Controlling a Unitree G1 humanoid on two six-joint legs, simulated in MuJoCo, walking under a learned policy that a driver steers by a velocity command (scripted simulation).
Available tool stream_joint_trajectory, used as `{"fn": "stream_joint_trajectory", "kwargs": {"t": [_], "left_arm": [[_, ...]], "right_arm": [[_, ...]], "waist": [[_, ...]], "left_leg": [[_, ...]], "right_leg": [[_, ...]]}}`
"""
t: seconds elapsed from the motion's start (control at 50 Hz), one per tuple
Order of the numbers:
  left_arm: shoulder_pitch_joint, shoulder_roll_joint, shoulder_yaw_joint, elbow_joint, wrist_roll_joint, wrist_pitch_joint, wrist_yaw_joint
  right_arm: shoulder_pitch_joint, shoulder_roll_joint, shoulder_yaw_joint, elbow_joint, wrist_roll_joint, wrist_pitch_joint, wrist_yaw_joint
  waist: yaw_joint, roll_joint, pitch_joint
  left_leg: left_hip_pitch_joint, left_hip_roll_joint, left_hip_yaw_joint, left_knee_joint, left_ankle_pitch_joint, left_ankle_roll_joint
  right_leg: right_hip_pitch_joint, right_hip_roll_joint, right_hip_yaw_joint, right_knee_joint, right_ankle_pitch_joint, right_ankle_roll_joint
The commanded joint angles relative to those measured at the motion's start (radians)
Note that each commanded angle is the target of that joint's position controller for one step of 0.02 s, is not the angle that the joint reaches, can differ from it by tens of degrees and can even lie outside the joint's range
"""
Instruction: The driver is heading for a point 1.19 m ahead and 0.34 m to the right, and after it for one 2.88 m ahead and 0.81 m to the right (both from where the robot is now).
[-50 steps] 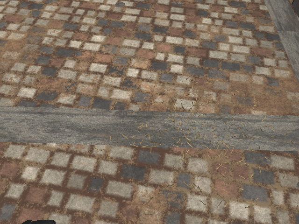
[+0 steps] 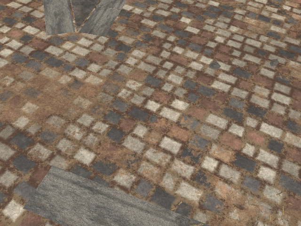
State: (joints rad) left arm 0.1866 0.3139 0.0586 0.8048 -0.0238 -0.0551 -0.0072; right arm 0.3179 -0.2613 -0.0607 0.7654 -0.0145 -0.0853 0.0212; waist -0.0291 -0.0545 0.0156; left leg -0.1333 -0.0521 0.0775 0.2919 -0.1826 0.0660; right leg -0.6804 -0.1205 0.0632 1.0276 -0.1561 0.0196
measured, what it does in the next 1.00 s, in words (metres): walks ahead, turning right: right foot, then left foot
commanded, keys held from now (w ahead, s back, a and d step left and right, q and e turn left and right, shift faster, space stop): w+e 0.70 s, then w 0.30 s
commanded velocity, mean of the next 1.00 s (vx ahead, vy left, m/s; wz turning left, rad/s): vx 0.50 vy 0.00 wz -0.43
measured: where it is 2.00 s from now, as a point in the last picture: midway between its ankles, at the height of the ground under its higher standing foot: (214, 122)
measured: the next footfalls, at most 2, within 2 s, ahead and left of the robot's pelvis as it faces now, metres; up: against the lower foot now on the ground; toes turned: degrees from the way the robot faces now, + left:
right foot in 0.28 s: +0.32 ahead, -0.16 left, +0.00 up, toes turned -11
left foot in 0.76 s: +0.64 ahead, -0.04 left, +0.00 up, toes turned -29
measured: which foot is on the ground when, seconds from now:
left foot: down 0.00-0.30, up 0.32-0.74, down 0.76-1.00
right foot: up 0.00-0.26, down 0.28-0.76, up 0.78-1.00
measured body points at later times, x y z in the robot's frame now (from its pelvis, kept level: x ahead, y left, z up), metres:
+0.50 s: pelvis +0.28 -0.08 -0.01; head +0.32 -0.10 +0.44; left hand +0.45 +0.17 -0.11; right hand +0.38 -0.38 -0.10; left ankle +0.37 +0.09 -0.67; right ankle +0.29 -0.15 -0.75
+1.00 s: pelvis +0.57 -0.11 +0.00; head +0.59 -0.11 +0.45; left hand +0.83 +0.04 -0.10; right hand +0.47 -0.37 -0.12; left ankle +0.61 -0.02 -0.75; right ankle +0.54 -0.27 -0.68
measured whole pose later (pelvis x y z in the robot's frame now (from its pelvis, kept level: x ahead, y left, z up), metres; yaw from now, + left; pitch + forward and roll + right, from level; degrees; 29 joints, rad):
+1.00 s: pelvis +0.57 -0.11 +0.00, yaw -29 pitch +2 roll +1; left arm 0.21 0.30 0.05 0.67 -0.01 -0.05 0.00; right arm 0.35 -0.26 -0.05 0.81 0.00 -0.10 0.02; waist -0.06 -0.05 0.01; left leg -0.18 -0.04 0.01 0.34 -0.19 0.04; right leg -0.59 -0.06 0.05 0.98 -0.27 -0.01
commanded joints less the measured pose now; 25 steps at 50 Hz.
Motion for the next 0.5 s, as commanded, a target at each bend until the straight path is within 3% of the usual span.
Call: {"fn": "stream_joint_trajectory", "kwargs": {"t": [0.02,0.1,0.18,0.24,0.26,0.28,0.3,0.32,0.34,0.36,0.38,0.4,0.42,0.44,0.5], "left_arm": [[0.004,0.038,0.01,-0.047,0.002,-0.003,-0.004],[-0.119,0.009,-0.005,-0.091,0.006,-0.011,-0.028],[-0.195,0.01,-0.009,-0.15,0.007,-0.012,-0.055],[-0.127,0.053,0.012,-0.168,0.007,-0.007,-0.067],[-0.018,0.089,0.033,-0.148,0.006,-0.004,-0.064],[0.141,0.146,0.065,-0.113,0.004,-0.001,-0.051],[0.258,0.263,0.1,-0.099,0.004,0.008,-0.028],[0.226,0.269,0.089,-0.121,-0.004,-0.001,-0.031],[0.238,0.19,0.067,-0.125,0.004,-0.006,-0.031],[0.197,0.152,0.057,-0.125,0.006,-0.01,-0.028],[0.132,0.131,0.05,-0.135,0.005,-0.012,-0.027],[0.078,0.097,0.039,-0.151,0.011,-0.012,-0.023],[0.05,0.089,0.035,-0.168,0.021,-0.012,-0.019],[0.037,0.092,0.037,-0.175,0.02,-0.012,-0.016],[0.053,0.129,0.047,-0.168,0.014,-0.015,0.002]], "right_arm": [[-0.059,-0.135,-0.033,-0.054,-0.003,-0.027,-0.015],[-0.022,-0.161,-0.038,-0.022,0.006,-0.022,-0.027],[0.022,-0.18,-0.047,0.015,0.021,0.007,-0.034],[-0.007,-0.22,-0.058,0.008,0.025,0.034,-0.05],[-0.018,-0.228,-0.059,0.004,0.025,0.044,-0.056],[-0.024,-0.218,-0.052,-0.003,0.027,0.046,-0.063],[0.041,-0.143,-0.026,-0.042,0.003,0.028,-0.059],[0.066,-0.067,0.007,-0.065,-0.004,-0.011,-0.04],[-0.047,-0.152,-0.014,-0.084,0.034,-0.043,-0.02],[-0.112,-0.157,-0.011,-0.108,0.054,-0.059,-0.013],[-0.13,-0.147,-0.01,-0.109,0.035,-0.065,-0.019],[-0.128,-0.161,-0.02,-0.104,0.013,-0.058,-0.025],[-0.109,-0.16,-0.024,-0.104,0.007,-0.045,-0.025],[-0.092,-0.15,-0.024,-0.104,0.003,-0.033,-0.025],[-0.132,-0.111,-0.01,-0.119,-0.004,-0.011,-0.03]], "waist": [[0.023,0.113,0.014],[-0.03,0.096,0.058],[-0.051,0.092,0.078],[0.009,0.146,-0.003],[0.072,0.15,-0.068],[0.157,0.12,-0.152],[0.155,-0.072,-0.275],[0.096,-0.18,-0.401],[0.16,-0.082,-0.368],[0.146,-0.034,-0.235],[0.097,0.054,-0.142],[0.06,0.051,-0.098],[0.03,0.026,-0.08],[0.015,0.018,-0.073],[0.014,0.015,-0.04]], "left_leg": [[-0.005,0.263,-0.087,-0.167,0.238,0.136],[0.056,0.279,-0.005,-0.181,0.241,0.109],[0.22,0.326,0.032,-0.104,0.361,0.089],[0.271,0.327,0.077,0.089,0.829,0.051],[0.249,0.309,0.097,0.245,0.946,0.031],[0.127,0.266,0.121,0.473,0.874,-0.005],[-0.241,0.17,0.126,0.847,0.409,-0.064],[-0.545,-0.027,-0.074,1.109,-0.392,-0.099],[-0.657,0.038,-0.205,1.146,-0.354,-0.071],[-0.687,0.081,-0.186,1.088,-0.275,-0.05],[-0.651,0.122,-0.175,0.984,-0.212,-0.048],[-0.579,0.15,-0.171,0.905,-0.177,-0.055],[-0.519,0.16,-0.173,0.874,-0.156,-0.065],[-0.495,0.162,-0.165,0.835,-0.147,-0.081],[-0.475,0.146,-0.129,0.672,-0.047,-0.129]], "right_leg": [[-0.021,-0.003,0.046,-0.131,0.18,0.005],[-0.008,0.02,-0.018,-0.323,0.291,-0.016],[-0.062,0.039,-0.065,-0.408,0.17,-0.058],[0.087,0.121,-0.155,-0.41,0.007,-0.113],[0.232,0.165,-0.177,-0.424,-0.011,-0.14],[0.487,0.187,-0.146,-0.483,0.052,-0.182],[0.867,-0.041,0.235,-0.479,0.05,-0.307],[1.082,-0.219,0.759,-0.657,-0.073,-0.462],[1.077,-0.196,0.693,-0.708,-0.125,-0.408],[0.948,-0.161,0.546,-0.713,-0.083,-0.366],[0.787,-0.119,0.44,-0.722,0.01,-0.336],[0.665,-0.088,0.365,-0.741,0.113,-0.321],[0.581,-0.066,0.338,-0.764,0.166,-0.323],[0.534,-0.053,0.317,-0.782,0.204,-0.329],[0.424,-0.016,0.223,-0.803,0.283,-0.32]]}}
Keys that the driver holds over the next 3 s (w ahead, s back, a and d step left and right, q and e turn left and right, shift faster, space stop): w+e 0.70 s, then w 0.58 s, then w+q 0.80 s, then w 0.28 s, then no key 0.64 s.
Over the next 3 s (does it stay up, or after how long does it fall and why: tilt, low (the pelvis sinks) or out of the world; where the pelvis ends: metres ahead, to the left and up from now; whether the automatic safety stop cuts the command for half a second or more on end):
stays up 1.45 -0.41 -0.01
